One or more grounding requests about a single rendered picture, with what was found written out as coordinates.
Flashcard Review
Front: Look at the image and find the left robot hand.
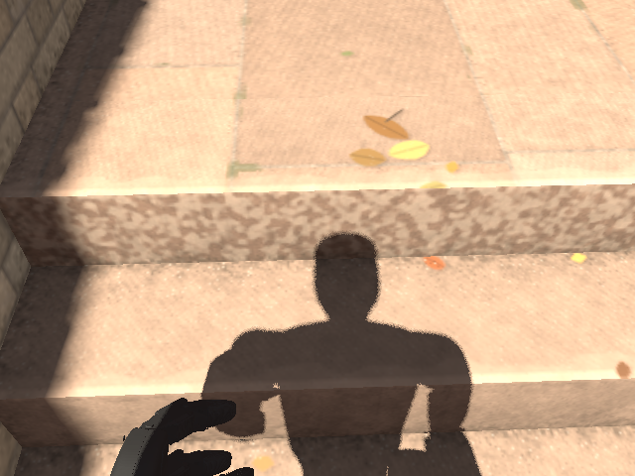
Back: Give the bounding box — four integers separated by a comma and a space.
110, 398, 254, 476

